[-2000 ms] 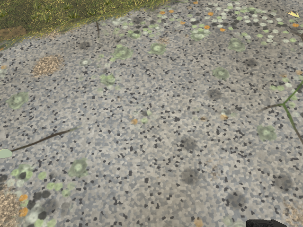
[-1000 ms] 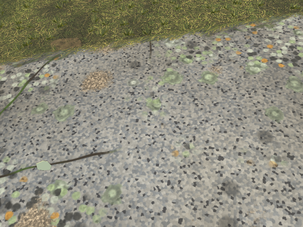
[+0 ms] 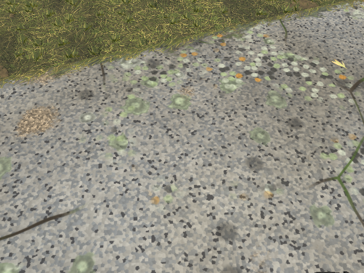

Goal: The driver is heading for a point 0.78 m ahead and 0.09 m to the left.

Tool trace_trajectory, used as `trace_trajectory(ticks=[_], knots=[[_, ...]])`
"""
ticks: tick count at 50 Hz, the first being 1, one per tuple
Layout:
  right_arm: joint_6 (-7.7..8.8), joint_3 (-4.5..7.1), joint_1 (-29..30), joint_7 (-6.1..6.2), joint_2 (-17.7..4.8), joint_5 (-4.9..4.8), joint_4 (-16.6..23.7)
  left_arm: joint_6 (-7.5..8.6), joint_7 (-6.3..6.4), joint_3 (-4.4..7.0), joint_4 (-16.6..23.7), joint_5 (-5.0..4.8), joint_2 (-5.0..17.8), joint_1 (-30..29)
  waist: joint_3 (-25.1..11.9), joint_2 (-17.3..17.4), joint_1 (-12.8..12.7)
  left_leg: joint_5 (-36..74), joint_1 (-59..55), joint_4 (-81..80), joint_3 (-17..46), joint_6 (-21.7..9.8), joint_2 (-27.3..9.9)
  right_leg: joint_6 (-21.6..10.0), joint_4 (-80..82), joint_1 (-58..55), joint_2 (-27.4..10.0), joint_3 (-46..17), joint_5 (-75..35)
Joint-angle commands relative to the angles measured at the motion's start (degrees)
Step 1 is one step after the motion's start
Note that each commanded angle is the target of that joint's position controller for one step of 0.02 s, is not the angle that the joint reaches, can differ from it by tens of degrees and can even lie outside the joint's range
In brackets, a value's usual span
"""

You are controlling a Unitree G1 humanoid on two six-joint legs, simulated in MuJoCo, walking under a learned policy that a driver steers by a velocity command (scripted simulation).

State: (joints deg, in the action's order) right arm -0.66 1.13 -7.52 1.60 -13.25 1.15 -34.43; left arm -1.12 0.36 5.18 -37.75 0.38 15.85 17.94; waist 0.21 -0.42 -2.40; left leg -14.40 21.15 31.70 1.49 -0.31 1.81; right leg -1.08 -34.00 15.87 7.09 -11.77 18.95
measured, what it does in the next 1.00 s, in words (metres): walks ahead: right foot, then left foot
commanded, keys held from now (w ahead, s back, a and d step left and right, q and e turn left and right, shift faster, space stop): e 0.04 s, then w+e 0.08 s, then w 0.14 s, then w+q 0.74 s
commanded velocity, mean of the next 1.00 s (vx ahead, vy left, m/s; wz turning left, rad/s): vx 0.37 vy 0.00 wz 0.10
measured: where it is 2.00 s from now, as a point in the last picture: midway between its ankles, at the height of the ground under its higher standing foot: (162, 207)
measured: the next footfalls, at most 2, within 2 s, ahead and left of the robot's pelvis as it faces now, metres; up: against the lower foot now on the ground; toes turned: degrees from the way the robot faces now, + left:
right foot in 0.46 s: +0.15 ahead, -0.12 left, +0.00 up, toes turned -6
left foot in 0.94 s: +0.49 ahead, +0.10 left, +0.00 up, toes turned +13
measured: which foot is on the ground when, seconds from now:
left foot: down 0.00-0.46, up 0.48-0.92, down 0.94-1.00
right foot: down 0.00-0.00, up 0.02-0.44, down 0.46-0.92, up 0.94-1.00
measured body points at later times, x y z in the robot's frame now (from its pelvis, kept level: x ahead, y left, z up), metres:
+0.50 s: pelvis +0.11 -0.03 +0.01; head +0.11 -0.03 +0.46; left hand +0.31 +0.18 -0.08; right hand +0.08 -0.28 -0.13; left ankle +0.05 +0.10 -0.71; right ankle +0.11 -0.12 -0.73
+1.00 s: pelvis +0.36 +0.02 -0.02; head +0.40 +0.03 +0.43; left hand +0.31 +0.28 -0.15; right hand +0.60 -0.18 -0.11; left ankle +0.45 +0.09 -0.73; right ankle +0.16 -0.13 -0.64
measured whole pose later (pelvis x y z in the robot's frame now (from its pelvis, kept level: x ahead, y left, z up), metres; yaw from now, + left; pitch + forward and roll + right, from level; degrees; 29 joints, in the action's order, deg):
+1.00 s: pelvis +0.36 +0.02 -0.02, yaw +12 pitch +2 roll +0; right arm 1.3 3.3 -5.6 -2.2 -15.1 2.0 -37.9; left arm 3.3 0.7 2.2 -48.6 1.2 13.2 22.8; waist 3.7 0.3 -2.3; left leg -10.2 29.7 38.2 -5.4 -8.5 4.6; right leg 0.5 -62.3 7.7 -3.4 5.7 25.9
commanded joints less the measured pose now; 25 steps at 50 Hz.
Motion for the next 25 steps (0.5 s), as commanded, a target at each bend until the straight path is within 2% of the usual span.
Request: trace_trajectory(ticks=[1,2,3,4,6,7,10,13,15,17,19,20,21,22,23,24,25], knots=[[1.18,3.10,-2.1,1.42,-13.9,0.37,5.1,0.51,0.15,0.09,5.2,-0.39,0.2,1.2,-4.2,14.7,1.0,3.3,-17.8,-17.4,28.1,-6.6,-24.5,0.7,-17.1,18.4,3.4,4.4,18.3],[1.01,3.78,-4.0,1.01,-13.6,0.40,4.5,0.20,0.24,1.37,4.3,1.59,5.4,3.7,-5.4,16.8,0.8,7.5,-13.5,-17.6,31.5,-11.9,-26.3,1.5,-26.5,17.7,-0.3,6.8,18.7],[1.23,2.52,-3.7,0.61,-8.8,0.45,4.4,0.12,-0.14,1.98,3.2,2.10,7.3,1.5,-4.4,10.9,1.0,-3.5,-12.8,-18.1,27.6,-12.0,-22.7,1.2,-30.2,18.3,-2.7,6.1,13.4],[1.48,1.90,-2.4,0.37,-6.3,0.31,4.3,0.00,-1.04,2.17,3.0,2.11,7.7,-1.7,-1.9,7.8,1.6,-12.3,-10.9,-19.4,20.6,-10.6,-18.8,1.4,-31.1,18.9,-4.2,6.7,8.6],[2.01,2.02,-2.7,0.67,-6.8,0.62,3.7,-0.52,-3.10,2.20,2.9,1.64,7.1,-3.1,-2.1,9.9,2.2,-12.2,-12.4,-20.5,13.6,-9.4,-15.0,2.0,-33.9,19.8,-4.6,8.5,3.7],[2.36,2.08,-4.6,0.60,-6.7,0.60,2.8,-0.64,-3.62,1.81,2.6,1.53,6.1,-3.7,-2.3,8.9,2.8,-11.3,-12.9,-20.9,12.2,-9.4,-14.4,2.0,-33.9,19.9,-4.5,8.3,2.0],[3.98,2.40,-9.2,0.13,-6.4,0.64,0.3,-0.17,-4.08,0.95,2.7,1.62,3.8,-6.1,-1.3,6.6,4.0,-11.5,-16.0,-22.3,11.3,-10.3,-15.6,1.6,-30.8,22.3,-3.8,6.8,-1.1],[5.01,2.78,-12.1,-0.45,-6.5,0.48,-2.0,0.31,-4.03,0.24,2.6,1.93,2.7,-8.3,0.2,6.7,4.5,-10.6,-18.0,-23.9,10.0,-11.4,-16.7,1.5,-23.9,23.6,-4.3,6.8,-2.7],[5.41,2.94,-13.1,-0.81,-6.7,0.35,-3.4,0.98,-4.04,-0.65,3.1,2.08,1.6,-10.1,0.5,6.5,4.3,-8.4,-16.5,-24.1,8.6,-11.8,-15.9,1.5,-16.2,20.2,-6.1,10.0,-2.6],[5.34,3.21,-13.8,-1.31,-7.4,0.29,-4.6,1.70,-3.97,-1.52,3.3,1.68,0.3,-12.0,1.1,7.8,4.8,-6.0,-12.6,-23.7,7.2,-12.2,-14.4,1.2,-8.1,13.6,-6.6,13.7,0.3],[4.78,3.78,-14.4,-1.88,-8.8,0.48,-5.6,2.30,-3.49,-1.64,3.6,1.16,0.5,-12.5,2.4,8.8,4.9,-5.7,-8.4,-22.1,7.1,-12.7,-13.7,0.3,-1.1,6.7,-5.4,15.6,4.3],[4.39,4.09,-14.5,-2.10,-9.5,0.12,-6.1,2.71,-3.10,-1.62,3.2,0.96,0.4,-10.9,2.8,7.9,3.8,-6.3,-5.9,-20.7,7.6,-12.8,-13.6,-0.4,3.4,2.0,-4.8,16.2,1.1],[4.03,4.28,-13.8,-2.23,-9.7,-0.50,-6.5,3.39,-2.55,-1.54,1.9,1.11,0.2,-7.3,2.9,6.0,1.5,-7.1,-1.8,-17.7,7.2,-12.1,-12.5,-1.2,9.3,-5.6,-4.1,16.6,-5.6],[4.07,4.00,-13.9,-2.10,-8.5,-0.77,-6.6,4.15,-1.67,-1.11,0.2,1.50,1.2,-2.4,0.8,3.3,-0.6,-6.9,3.7,-12.9,6.5,-10.5,-10.5,-1.7,11.2,-15.8,-4.3,14.8,-6.6],[4.45,2.89,-11.3,-2.11,-5.0,-0.90,-5.2,5.02,-0.64,-0.26,-0.9,2.41,4.1,4.9,-3.5,-2.4,-4.8,-8.8,10.7,-1.8,2.9,-8.0,-6.2,-2.7,14.9,-26.4,-13.0,4.8,0.6],[4.78,1.07,-9.0,-2.13,1.0,-1.36,-1.7,5.38,0.19,1.09,-0.2,3.43,11.4,10.0,-7.6,-14.5,-6.9,-16.0,21.4,15.6,-3.4,-5.2,0.4,-5.9,23.5,-32.4,-29.3,-16.4,20.4],[4.25,2.60,-8.9,-1.67,-5.1,-0.09,-1.9,5.22,0.82,1.71,-0.8,2.98,12.4,9.8,-2.8,-10.6,-6.2,-16.3,25.0,24.8,0.4,-5.7,0.0,-10.7,26.0,-23.6,-32.6,-23.5,25.5]])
